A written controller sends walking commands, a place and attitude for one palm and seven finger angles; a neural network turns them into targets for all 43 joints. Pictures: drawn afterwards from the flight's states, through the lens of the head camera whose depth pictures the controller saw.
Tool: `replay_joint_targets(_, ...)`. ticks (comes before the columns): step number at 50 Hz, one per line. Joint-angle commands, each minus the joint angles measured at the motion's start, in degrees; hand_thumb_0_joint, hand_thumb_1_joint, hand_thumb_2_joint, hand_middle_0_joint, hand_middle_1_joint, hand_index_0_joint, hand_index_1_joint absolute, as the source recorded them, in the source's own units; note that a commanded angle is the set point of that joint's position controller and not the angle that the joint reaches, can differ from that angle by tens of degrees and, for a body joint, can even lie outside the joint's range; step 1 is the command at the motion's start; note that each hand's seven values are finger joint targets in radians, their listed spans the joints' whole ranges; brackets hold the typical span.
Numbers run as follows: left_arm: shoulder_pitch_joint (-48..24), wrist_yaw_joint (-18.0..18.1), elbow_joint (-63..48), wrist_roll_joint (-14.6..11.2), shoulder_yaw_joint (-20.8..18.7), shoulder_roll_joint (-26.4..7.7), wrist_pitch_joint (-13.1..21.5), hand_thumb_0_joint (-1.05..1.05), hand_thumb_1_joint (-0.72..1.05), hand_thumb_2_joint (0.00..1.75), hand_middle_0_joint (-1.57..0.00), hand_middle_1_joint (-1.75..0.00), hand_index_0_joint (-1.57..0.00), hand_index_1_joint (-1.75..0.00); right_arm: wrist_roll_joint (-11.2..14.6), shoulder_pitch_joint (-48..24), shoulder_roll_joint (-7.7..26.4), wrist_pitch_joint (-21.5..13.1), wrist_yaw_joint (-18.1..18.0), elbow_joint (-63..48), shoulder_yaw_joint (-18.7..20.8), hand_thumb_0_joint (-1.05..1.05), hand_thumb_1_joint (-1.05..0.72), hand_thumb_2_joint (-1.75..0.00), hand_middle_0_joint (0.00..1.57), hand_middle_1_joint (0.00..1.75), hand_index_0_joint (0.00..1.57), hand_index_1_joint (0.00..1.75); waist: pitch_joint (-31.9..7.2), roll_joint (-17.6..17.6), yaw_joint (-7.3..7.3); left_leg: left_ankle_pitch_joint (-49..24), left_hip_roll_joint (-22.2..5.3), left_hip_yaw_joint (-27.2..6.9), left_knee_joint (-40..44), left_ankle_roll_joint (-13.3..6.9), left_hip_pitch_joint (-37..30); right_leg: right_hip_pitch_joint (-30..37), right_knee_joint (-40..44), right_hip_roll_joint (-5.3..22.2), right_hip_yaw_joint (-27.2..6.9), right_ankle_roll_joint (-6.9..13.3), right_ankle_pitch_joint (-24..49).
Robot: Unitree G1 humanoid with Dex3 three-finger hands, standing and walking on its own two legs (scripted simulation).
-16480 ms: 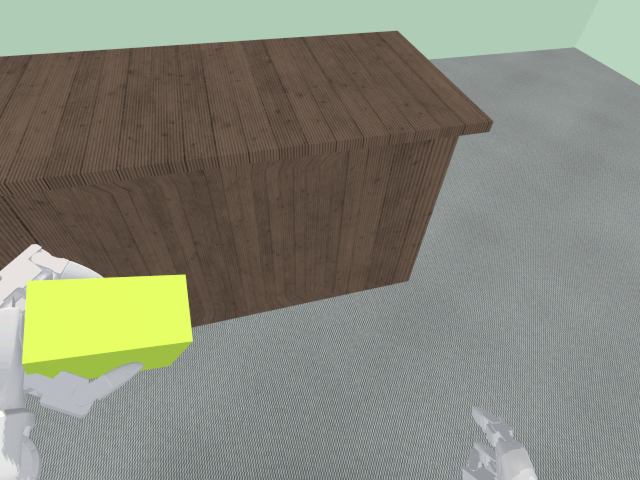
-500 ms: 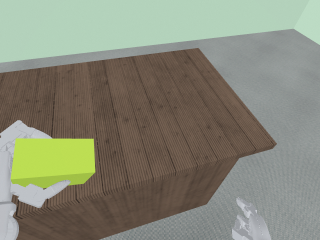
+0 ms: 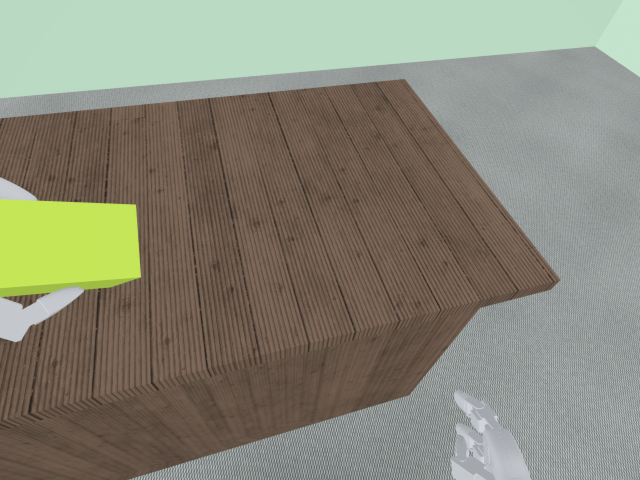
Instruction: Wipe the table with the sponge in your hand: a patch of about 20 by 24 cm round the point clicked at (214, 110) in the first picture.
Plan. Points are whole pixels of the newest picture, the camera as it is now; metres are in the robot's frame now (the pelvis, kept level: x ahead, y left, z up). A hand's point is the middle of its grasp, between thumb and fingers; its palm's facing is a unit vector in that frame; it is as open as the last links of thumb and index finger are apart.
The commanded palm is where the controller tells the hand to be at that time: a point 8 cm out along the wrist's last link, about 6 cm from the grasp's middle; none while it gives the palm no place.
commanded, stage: come to a stop and stand still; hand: left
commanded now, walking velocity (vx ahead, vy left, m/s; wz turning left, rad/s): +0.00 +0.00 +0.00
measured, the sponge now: (73, 251) +0.27 +0.26 +0.18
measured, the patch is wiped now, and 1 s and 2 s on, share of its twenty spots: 0.00 0.00 0.00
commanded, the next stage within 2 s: look again from close up in 0.90 s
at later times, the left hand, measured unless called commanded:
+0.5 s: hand (9, 338) +0.19 +0.27 +0.17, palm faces +0.46 -0.82 -0.33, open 10.5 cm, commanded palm +0.13 +0.30 +0.18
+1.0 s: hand (32, 353) +0.18 +0.26 +0.16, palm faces +0.43 -0.83 -0.36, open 10.5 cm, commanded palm +0.12 +0.29 +0.18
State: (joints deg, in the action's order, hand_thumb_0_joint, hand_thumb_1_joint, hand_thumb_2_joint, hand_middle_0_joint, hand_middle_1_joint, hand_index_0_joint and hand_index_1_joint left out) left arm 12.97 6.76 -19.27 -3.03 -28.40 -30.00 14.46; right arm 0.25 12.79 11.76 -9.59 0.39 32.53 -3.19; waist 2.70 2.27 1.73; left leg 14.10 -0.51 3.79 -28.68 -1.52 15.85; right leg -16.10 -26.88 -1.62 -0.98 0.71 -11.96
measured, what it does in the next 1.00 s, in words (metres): stands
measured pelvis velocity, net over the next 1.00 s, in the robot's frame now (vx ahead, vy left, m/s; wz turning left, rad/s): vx -0.03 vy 0.00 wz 0.04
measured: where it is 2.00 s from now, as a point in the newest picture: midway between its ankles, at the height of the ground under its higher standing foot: outside the picture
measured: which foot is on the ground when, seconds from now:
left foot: down 0.00-1.00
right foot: down 0.00-1.00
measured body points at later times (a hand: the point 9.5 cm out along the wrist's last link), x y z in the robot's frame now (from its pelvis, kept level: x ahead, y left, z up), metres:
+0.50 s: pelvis -0.02 +0.01 +0.00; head +0.00 +0.03 +0.45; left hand +0.16 +0.32 +0.19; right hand +0.19 -0.19 -0.07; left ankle +0.01 +0.10 -0.74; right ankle +0.02 -0.11 -0.74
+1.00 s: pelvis -0.03 +0.00 +0.00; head -0.01 +0.01 +0.45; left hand +0.15 +0.30 +0.18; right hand +0.15 -0.23 -0.08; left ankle +0.01 +0.10 -0.74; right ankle +0.02 -0.11 -0.74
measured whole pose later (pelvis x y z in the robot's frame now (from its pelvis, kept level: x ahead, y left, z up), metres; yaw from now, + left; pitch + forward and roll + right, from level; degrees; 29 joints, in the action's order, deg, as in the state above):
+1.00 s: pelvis -0.03 +0.00 +0.00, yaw +2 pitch -1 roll -1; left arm 24.7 8.0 -24.6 -3.6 -19.5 -20.9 11.1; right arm 1.4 12.6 12.8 -8.5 -0.7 35.7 0.1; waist 3.3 0.4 1.1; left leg 11.0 0.5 2.1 -27.2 -1.9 15.0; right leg -14.3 -25.0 -0.6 0.8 0.2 -9.3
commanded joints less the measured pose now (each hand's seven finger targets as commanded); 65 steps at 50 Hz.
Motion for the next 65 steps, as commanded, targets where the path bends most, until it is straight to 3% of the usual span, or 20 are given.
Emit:
replay_joint_targets(1, 13.96, -0.75, -15.71, -1.87, 4.38, -0.23, 3.58, 0.00, 0.10, 1.30, -1.20, -1.60, -1.20, -1.60, 1.14, -3.55, 8.70, -4.87, 1.71, -8.13, 4.53, 0.00, -0.90, -0.90, 0.20, 0.30, 0.20, 0.30, -12.24, -4.98, 0.86, -13.17, -3.54, -4.35, 4.10, -0.12, -7.24, 3.34, 1.11, 5.64, -3.14, 1.37, 13.31)
replay_joint_targets(4, 11.96, 0.61, -17.94, -1.30, -0.91, -4.92, 3.90, 0.00, 0.10, 1.30, -1.20, -1.60, -1.20, -1.60, 0.55, -2.78, 9.46, -4.47, 1.02, -7.26, 5.28, 0.00, -0.90, -0.90, 0.20, 0.30, 0.20, 0.30, -11.59, -0.20, 0.66, -14.95, -3.61, -5.39, 3.98, 0.76, -4.83, 4.51, 0.78, 5.98, -2.29, 0.70, 15.15)
replay_joint_targets(5, 10.77, 0.97, -17.93, -1.22, -2.28, -6.09, 4.17, 0.00, 0.10, 1.30, -1.20, -1.60, -1.20, -1.60, 0.43, -3.04, 9.35, -4.21, 0.67, -6.62, 5.26, 0.00, -0.90, -0.90, 0.20, 0.30, 0.20, 0.30, -11.00, -0.12, 0.41, -14.11, -3.44, -5.63, 4.06, 0.91, -4.17, 4.61, 0.84, 6.10, -2.39, 0.76, 14.78)
replay_joint_targets(6, 7.53, 1.63, -21.02, -1.00, -5.74, -10.83, 4.35, 0.00, 0.10, 1.30, -1.20, -1.60, -1.20, -1.60, 0.31, -3.84, 9.96, -3.64, 0.13, -6.48, 5.38, 0.00, -0.90, -0.90, 0.20, 0.30, 0.20, 0.30, -12.87, -2.32, 0.11, -14.96, -3.57, -6.22, 4.29, 0.92, -4.99, 5.64, -0.78, 5.91, -2.15, 0.72, 14.92)
replay_joint_targets(7, 7.48, 1.69, -19.14, -1.19, -4.52, -8.76, 4.22, 0.00, 0.10, 1.30, -1.20, -1.60, -1.20, -1.60, 0.21, -3.65, 9.08, -3.18, -0.36, -6.20, 5.30, 0.00, -0.90, -0.90, 0.20, 0.30, 0.20, 0.30, -12.04, -4.01, -0.04, -15.78, -3.81, -6.33, 4.59, 1.03, -4.01, 5.97, -1.05, 6.42, -1.24, 0.63, 14.73)
replay_joint_targets(11, 5.23, 2.48, -22.39, -1.69, -3.72, -9.81, 3.43, 0.00, 0.10, 1.30, -1.20, -1.60, -1.20, -1.60, 0.85, -3.77, 8.98, -3.25, -0.50, -6.06, 5.21, 0.00, -0.90, -0.90, 0.20, 0.30, 0.20, 0.30, -14.18, -11.78, 0.36, -19.78, -3.45, -6.42, 2.76, 1.48, -5.45, 6.92, -1.91, 6.87, -1.22, 0.86, 16.23)
replay_joint_targets(17, 7.73, 2.34, -24.00, -1.68, 2.57, -2.20, 2.92, 0.00, 0.10, 1.30, -1.20, -1.60, -1.20, -1.60, 1.34, -3.32, 8.83, -4.27, 0.34, -5.25, 5.61, 0.00, -0.90, -0.90, 0.20, 0.30, 0.20, 0.30, -14.65, -7.48, 0.34, -23.85, -4.84, -7.27, 2.34, 1.98, -9.10, 4.43, -2.06, 6.38, -0.16, 0.52, 14.16)
replay_joint_targets(22, 7.09, 1.90, -15.97, -0.91, 3.43, 0.74, 0.90, 0.00, 0.10, 1.30, -1.20, -1.60, -1.20, -1.60, 1.30, -5.09, 8.82, -2.46, -0.32, -5.65, 5.92, 0.00, -0.90, -0.90, 0.20, 0.30, 0.20, 0.30, -7.71, -5.36, -0.34, -4.26, -5.58, -7.65, 7.66, 1.84, -3.76, 2.35, 1.37, 5.87, -0.80, 0.24, 6.00)
replay_joint_targets(25, 4.48, 1.41, -13.62, -1.06, 2.84, 0.20, 0.59, 0.00, 0.10, 1.30, -1.20, -1.60, -1.20, -1.60, 1.46, -5.98, 8.53, -1.52, -0.65, -6.75, 5.70, 0.00, -0.90, -0.90, 0.20, 0.30, 0.20, 0.30, -5.10, -3.07, -0.50, 5.69, -5.15, -8.13, 9.42, 1.27, -0.73, 1.46, 4.14, 5.68, -2.22, 0.35, 0.71)
replay_joint_targets(26, 3.65, 1.55, -14.28, -0.96, 1.22, -1.84, 0.33, 0.00, 0.10, 1.30, -1.20, -1.60, -1.20, -1.60, 1.50, -6.64, 8.85, -1.18, -1.00, -6.90, 5.73, 0.00, -0.90, -0.90, 0.20, 0.30, 0.20, 0.30, -5.23, -3.61, -0.49, 7.01, -5.26, -8.72, 10.36, 1.15, -1.07, 1.44, 4.23, 5.50, -2.62, 0.33, -0.21)
replay_joint_targets(27, 3.19, 1.27, -14.28, -0.97, 2.81, 0.16, 0.52, 0.00, 0.10, 1.30, -1.20, -1.60, -1.20, -1.60, 1.41, -6.56, 7.97, -0.98, -1.14, -7.11, 5.44, 0.00, -0.90, -0.90, 0.20, 0.30, 0.20, 0.30, -5.73, -3.84, -0.48, 8.49, -5.62, -8.85, 10.97, 0.94, -0.78, 2.17, 4.16, 5.43, -1.88, 0.19, -0.81)
replay_joint_targets(33, 1.41, 1.58, -18.97, -0.78, 3.32, -0.86, 0.90, 0.00, 0.10, 1.30, -1.20, -1.60, -1.20, -1.60, 1.29, -7.79, 7.60, -2.00, -1.02, -7.96, 4.92, 0.00, -0.90, -0.90, 0.20, 0.30, 0.20, 0.30, -6.14, -8.44, -0.22, 14.87, -5.39, -10.35, 12.88, -0.16, 2.01, 4.64, 4.08, 5.07, -2.15, 0.08, -2.63)
replay_joint_targets(36, 2.94, 2.02, -20.10, -0.88, 1.83, -2.60, 0.94, 0.00, 0.10, 1.30, -1.20, -1.60, -1.20, -1.60, 1.29, -7.53, 8.02, -2.65, -0.79, -7.56, 5.22, 0.00, -0.90, -0.90, 0.20, 0.30, 0.20, 0.30, -7.53, -7.78, -0.25, 12.25, -4.42, -9.96, 11.10, -0.07, 0.67, 4.69, 5.16, 5.58, -2.97, 0.42, -2.76)
replay_joint_targets(45, 7.21, 2.02, -16.86, -1.47, 2.44, -0.47, 0.49, 0.00, 0.10, 1.30, -1.20, -1.60, -1.20, -1.60, 1.35, -6.77, 7.81, -2.76, -1.04, -6.68, 5.59, 0.00, -0.90, -0.90, 0.20, 0.30, 0.20, 0.30, -7.10, -2.99, -0.46, 4.92, -3.56, -8.02, 7.94, 0.43, -2.62, 2.44, 7.74, 6.59, -4.12, 0.80, -1.50)
replay_joint_targets(55, 6.66, 1.75, -20.21, -0.43, 3.05, 0.31, -0.44, 0.00, 0.10, 1.30, -1.20, -1.60, -1.20, -1.60, 0.99, -7.17, 7.97, -1.91, -1.95, -8.01, 5.30, 0.00, -0.90, -0.90, 0.20, 0.30, 0.20, 0.30, -7.11, -5.54, -0.64, 3.35, -4.56, -7.40, 8.83, 0.09, -3.94, 3.90, 6.71, 5.68, -3.69, 0.62, 1.02)
replay_joint_targets(56, 6.69, 1.95, -20.72, -0.28, 1.32, -1.80, -0.64, 0.00, 0.10, 1.30, -1.20, -1.60, -1.20, -1.60, 0.88, -7.48, 8.39, -1.70, -2.14, -7.96, 5.40, 0.00, -0.90, -0.90, 0.20, 0.30, 0.20, 0.30, -7.66, -6.61, -0.55, 2.41, -4.67, -7.70, 8.88, 0.06, -4.57, 4.19, 6.35, 5.58, -3.74, 0.66, 2.05)
replay_joint_targets(57, 7.11, 1.78, -21.02, -0.35, 2.56, 0.12, -0.61, 0.00, 0.10, 1.30, -1.20, -1.60, -1.20, -1.60, 0.81, -7.37, 7.66, -1.54, -2.28, -8.06, 5.16, 0.00, -0.90, -0.90, 0.20, 0.30, 0.20, 0.30, -8.05, -6.56, -0.61, 1.70, -4.91, -7.33, 8.96, 0.02, -4.53, 5.02, 5.85, 5.56, -3.05, 0.55, 3.21)
replay_joint_targets(61, 8.59, 1.68, -19.86, -0.46, 1.03, -1.08, -1.41, 0.00, 0.10, 1.30, -1.20, -1.60, -1.20, -1.60, 0.70, -7.35, 8.04, -0.97, -2.48, -8.39, 5.22, 0.00, -0.90, -0.90, 0.20, 0.30, 0.20, 0.30, -8.24, -5.79, -0.63, -2.16, -4.66, -6.49, 7.91, 0.18, -5.83, 5.37, 6.23, 5.63, -3.79, 0.71, 6.46)
replay_joint_targets(62, 8.31, 1.44, -20.01, -0.50, 2.80, 1.04, -1.42, 0.00, 0.10, 1.30, -1.20, -1.60, -1.20, -1.60, 0.70, -7.17, 7.52, -0.74, -2.44, -8.40, 4.93, 0.00, -0.90, -0.90, 0.20, 0.30, 0.20, 0.30, -8.25, -5.84, -0.74, -2.41, -4.87, -6.42, 8.24, 0.32, -5.67, 5.81, 5.79, 5.51, -3.24, 0.58, 6.69)
replay_joint_targets(65, 8.33, 1.18, -19.00, -0.55, 2.76, 0.99, -1.77, 0.00, 0.10, 1.30, -1.20, -1.60, -1.20, -1.60, 0.73, -7.17, 7.56, -0.42, -2.51, -8.84, 4.90, 0.00, -0.90, -0.90, 0.20, 0.30, 0.20, 0.30, -7.54, -5.22, -0.79, -2.33, -5.05, -6.18, 8.27, 0.23, -5.51, 5.77, 6.31, 5.39, -3.55, 0.47, 7.03)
